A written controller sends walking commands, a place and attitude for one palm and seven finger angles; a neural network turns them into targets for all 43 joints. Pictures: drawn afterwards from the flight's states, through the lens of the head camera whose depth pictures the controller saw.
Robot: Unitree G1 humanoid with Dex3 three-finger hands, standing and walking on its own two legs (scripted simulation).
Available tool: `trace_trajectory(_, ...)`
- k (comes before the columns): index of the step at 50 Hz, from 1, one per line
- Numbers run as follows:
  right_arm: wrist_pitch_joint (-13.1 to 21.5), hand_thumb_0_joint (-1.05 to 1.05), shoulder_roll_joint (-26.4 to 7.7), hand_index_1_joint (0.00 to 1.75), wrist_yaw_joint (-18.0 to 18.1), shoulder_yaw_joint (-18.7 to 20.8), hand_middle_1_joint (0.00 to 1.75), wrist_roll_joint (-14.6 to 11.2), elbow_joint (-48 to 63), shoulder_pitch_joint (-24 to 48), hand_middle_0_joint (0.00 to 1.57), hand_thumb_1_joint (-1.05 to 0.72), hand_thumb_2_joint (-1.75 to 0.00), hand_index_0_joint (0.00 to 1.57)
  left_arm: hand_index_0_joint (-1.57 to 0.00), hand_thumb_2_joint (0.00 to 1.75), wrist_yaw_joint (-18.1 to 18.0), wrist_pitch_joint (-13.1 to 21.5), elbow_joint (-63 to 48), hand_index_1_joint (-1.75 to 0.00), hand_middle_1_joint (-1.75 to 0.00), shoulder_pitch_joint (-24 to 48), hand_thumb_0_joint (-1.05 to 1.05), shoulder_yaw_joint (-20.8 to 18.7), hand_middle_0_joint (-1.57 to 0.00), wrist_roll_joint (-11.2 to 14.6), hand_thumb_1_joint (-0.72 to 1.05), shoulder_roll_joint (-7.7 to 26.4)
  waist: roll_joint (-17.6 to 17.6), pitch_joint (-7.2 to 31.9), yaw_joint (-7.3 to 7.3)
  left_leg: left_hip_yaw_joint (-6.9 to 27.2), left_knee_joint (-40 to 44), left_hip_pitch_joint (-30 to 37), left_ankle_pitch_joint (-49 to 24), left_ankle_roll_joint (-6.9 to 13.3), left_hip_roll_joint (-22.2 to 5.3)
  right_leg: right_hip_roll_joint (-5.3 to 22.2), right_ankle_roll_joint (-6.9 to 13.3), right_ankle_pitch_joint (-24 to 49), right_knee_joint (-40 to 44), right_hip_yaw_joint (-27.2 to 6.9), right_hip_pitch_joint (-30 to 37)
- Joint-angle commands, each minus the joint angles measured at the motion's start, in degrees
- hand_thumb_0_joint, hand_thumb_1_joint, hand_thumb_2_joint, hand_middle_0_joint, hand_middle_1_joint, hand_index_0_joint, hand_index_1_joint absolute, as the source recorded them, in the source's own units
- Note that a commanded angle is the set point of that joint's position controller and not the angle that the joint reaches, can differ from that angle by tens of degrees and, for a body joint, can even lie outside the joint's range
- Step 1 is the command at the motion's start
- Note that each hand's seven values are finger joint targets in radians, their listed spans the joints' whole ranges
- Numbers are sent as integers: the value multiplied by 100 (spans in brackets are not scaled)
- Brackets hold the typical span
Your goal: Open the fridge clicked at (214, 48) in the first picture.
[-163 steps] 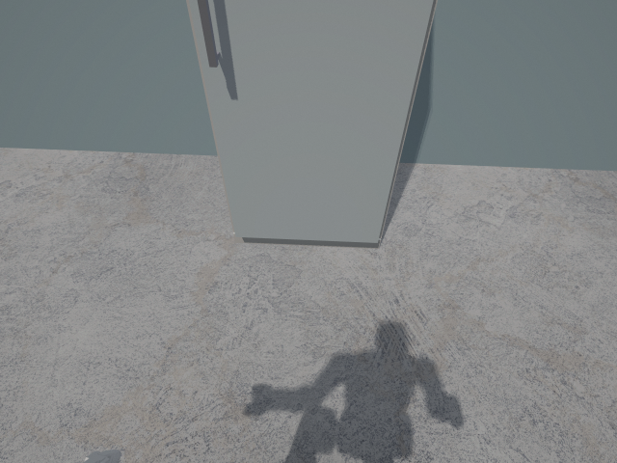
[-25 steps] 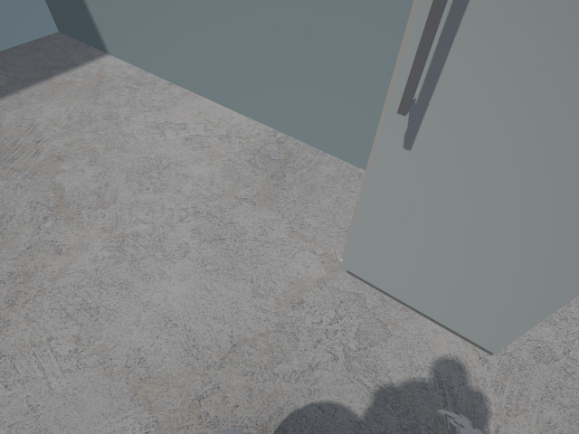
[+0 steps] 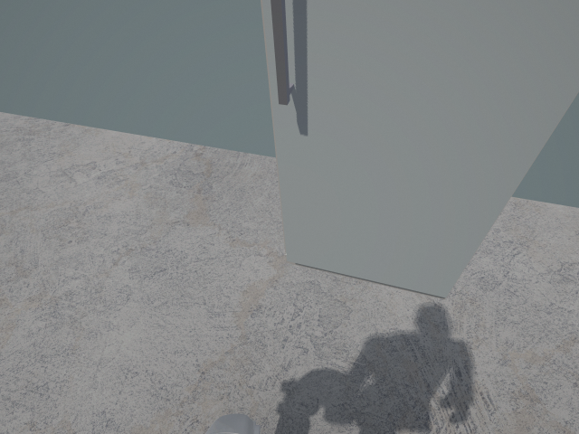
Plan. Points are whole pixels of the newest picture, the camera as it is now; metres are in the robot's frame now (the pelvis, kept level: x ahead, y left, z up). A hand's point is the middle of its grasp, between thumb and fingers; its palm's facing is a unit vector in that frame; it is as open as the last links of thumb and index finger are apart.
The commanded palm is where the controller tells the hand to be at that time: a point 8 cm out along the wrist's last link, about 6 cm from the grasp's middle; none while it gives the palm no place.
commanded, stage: turn to face it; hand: left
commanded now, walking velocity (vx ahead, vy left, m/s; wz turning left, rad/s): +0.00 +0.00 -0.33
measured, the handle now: (282, 10) +0.76 +0.07 +0.23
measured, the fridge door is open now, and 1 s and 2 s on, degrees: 0 0 0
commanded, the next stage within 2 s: take the last steps up to it in 0.24 s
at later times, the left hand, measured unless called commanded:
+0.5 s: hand out of the picture +0.12 +0.23 -0.16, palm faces -0.15 -0.97 -0.18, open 7.4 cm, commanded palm none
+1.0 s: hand out of the picture +0.13 +0.19 -0.17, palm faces -0.13 -0.97 -0.19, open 7.3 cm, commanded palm none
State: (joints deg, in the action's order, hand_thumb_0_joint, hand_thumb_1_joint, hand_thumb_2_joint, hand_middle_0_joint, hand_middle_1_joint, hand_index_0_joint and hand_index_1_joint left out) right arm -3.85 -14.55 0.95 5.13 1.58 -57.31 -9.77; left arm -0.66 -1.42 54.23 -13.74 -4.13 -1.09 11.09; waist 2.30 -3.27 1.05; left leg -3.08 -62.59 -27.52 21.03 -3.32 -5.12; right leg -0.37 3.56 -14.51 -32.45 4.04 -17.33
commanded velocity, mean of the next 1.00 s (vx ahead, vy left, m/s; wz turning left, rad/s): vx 0.19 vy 0.02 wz -0.10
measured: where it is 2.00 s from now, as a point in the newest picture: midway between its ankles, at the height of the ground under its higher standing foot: outside the picture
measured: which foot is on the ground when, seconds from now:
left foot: up 0.00-0.28, down 0.30-0.72, up 0.74-1.00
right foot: down 0.00-0.32, up 0.34-0.70, down 0.72-1.00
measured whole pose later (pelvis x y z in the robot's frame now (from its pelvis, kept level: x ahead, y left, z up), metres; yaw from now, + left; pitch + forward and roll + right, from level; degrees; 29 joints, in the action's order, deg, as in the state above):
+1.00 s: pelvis +0.12 +0.01 +0.01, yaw -11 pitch +0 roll -1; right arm 0.3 -10.5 -1.2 3.8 1.4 -60.0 -15.1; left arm -0.5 2.7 64.0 -20.5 -2.8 -1.5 9.3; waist 0.0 -1.7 -0.3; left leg -5.8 -44.5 -28.3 14.5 -1.1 -6.4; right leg 2.3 -0.8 -19.0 -21.3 6.7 -2.0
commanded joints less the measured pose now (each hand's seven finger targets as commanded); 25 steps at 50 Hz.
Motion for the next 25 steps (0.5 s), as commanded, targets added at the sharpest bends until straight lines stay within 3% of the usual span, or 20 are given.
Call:
trace_trajectory(1, 206, 0, -208, 30, 1, -51, 30, -14, 466, 22, 20, -90, -90, 20, -20, 90, -23, 105, -302, -30, -30, -98, 0, -189, -20, -12, 90, 1046, -726, 478, 44, 237, 322, -373, -63, -81, -24, 1403, 542, 759, 1630, -1805, 800)
trace_trajectory(4, 220, 0, -201, 30, 27, -99, 30, -40, 512, 55, 20, -90, -90, 20, -20, 90, -15, 81, -256, -30, -30, -192, 0, -203, -20, -20, 90, 1120, -750, 506, 140, 195, 856, -220, 119, -87, 55, 1400, 652, 1200, 1554, -1916, 1028)
trace_trajectory(9, 273, 0, -198, 30, 67, -172, 30, -93, 525, -119, 20, -90, -90, 20, -20, 90, -24, 31, -298, -30, -30, 32, 0, -226, -20, -45, 90, 1241, -927, 577, 113, 152, 1855, 361, 375, 8, 172, 1400, 789, 1473, 1460, -2175, 912)
trace_trajectory(11, 294, 0, -182, 30, 91, -186, 30, -104, 454, -400, 20, -90, -90, 20, -20, 90, -15, 2, -322, -30, -30, 218, 0, -215, -20, -32, 90, 1256, -901, 582, -26, 97, 2426, 769, 156, 67, 258, 1279, 702, 1418, 1392, -2204, 713)
trace_trajectory(13, 349, 0, -156, 30, 116, -207, 30, -113, 298, -891, 20, -90, -90, 20, -20, 90, -18, -29, -357, -30, -30, 450, 0, -192, -20, 15, 90, 1166, -868, 630, -253, 29, 3559, 1645, -606, 119, 256, 1052, 396, 1054, 1130, -2023, 258)
trace_trajectory(14, 399, 0, -317, 30, 134, -196, 30, -108, 261, -1018, 20, -90, -90, 20, -20, 90, -6, -47, -408, -30, -30, 461, 0, -151, -20, 50, 90, 971, -440, 589, -295, 317, 4145, 2173, -705, 228, -43, 728, 148, 608, 808, -1767, -246)
trace_trajectory(15, 431, 0, -713, 30, 141, -133, 30, -44, 327, -970, 20, -90, -90, 20, -20, 90, 39, -70, -478, -30, -30, 383, 0, -94, -20, 81, 90, 668, 819, 430, -253, 1577, 4686, 2320, -754, 638, -1078, 19, -193, -359, -41, -1126, -1029)
trace_trajectory(16, 391, 0, -987, 30, 153, -103, 30, -17, 510, -762, 20, -90, -90, 20, -20, 90, 68, -71, -548, -30, -30, 459, 0, -82, -20, 56, 90, 599, 1357, 119, -219, 2286, 5119, 1709, -783, 1158, -1873, -261, -440, -1424, -1100, -486, -1206)
trace_trajectory(17, 408, 0, -895, 30, 170, -128, 30, 7, 494, -631, 20, -90, -90, 20, -20, 90, 33, -128, -501, -30, -30, 608, 0, -117, -20, -18, 90, 727, 1519, -32, -246, 2335, 5178, 1204, -1068, 1309, -1904, -111, -470, -1663, -1988, -772, -1100)
trace_trajectory(18, 425, 0, -639, 30, 178, -204, 30, 24, 487, -458, 20, -90, -90, 20, -20, 90, 71, -125, -377, -30, -30, 506, 0, -160, -20, -36, 90, 765, 887, -33, -111, 1907, 5126, 1191, -956, 1247, -1564, -36, -485, -1318, -2544, -821, -1022)
trace_trajectory(19, 450, 0, -590, 30, 176, -234, 30, 23, 495, -381, 20, -90, -90, 20, -20, 90, 123, -106, -283, -30, -30, 342, 0, -146, -20, -50, 90, 665, 544, 78, -25, 1491, 5083, 1446, -731, 1157, -1297, -32, -502, -1091, -2834, -661, -1166)
trace_trajectory(21, 526, 0, -518, 30, 155, -224, 30, 8, 380, -614, 20, -90, -90, 20, -20, 90, 179, -54, -201, -30, -30, 290, 0, -67, -20, -65, 90, 525, 537, 186, -116, 1057, 5083, 2044, -643, 1072, -1035, 62, -527, -792, -2789, -458, -1461)
trace_trajectory(25, 630, 0, -405, 30, 132, -181, 30, 11, -23, -1372, 20, -90, -90, 20, -20, 90, 222, 53, -220, -30, -30, 699, 0, 48, -20, -56, 90, 324, 498, 27, -414, 1023, 5113, 2552, -957, 1242, -1191, 303, -498, -830, -1917, -229, -1529)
